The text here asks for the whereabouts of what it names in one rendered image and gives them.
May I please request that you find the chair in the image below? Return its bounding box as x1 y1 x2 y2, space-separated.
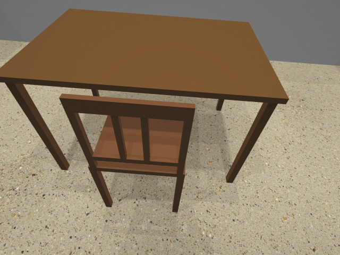
59 93 196 213

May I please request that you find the table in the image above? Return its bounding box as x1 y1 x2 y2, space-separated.
0 8 289 183

